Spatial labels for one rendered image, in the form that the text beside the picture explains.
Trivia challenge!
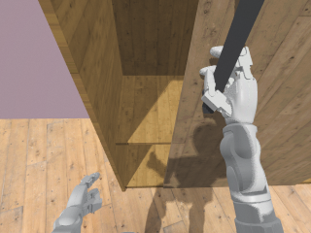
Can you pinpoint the right robot forearm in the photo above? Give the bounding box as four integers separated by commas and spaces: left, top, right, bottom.
220, 123, 284, 233

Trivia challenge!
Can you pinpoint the robot right hand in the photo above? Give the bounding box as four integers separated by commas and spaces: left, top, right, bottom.
199, 46, 258, 125

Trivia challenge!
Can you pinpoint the handle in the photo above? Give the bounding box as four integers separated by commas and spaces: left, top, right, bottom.
202, 0, 264, 114

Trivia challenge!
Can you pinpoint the robot left hand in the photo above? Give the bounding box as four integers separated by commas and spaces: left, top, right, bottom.
66, 172, 103, 216

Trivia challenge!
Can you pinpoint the left robot forearm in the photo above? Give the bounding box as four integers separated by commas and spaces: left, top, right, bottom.
52, 206, 84, 233

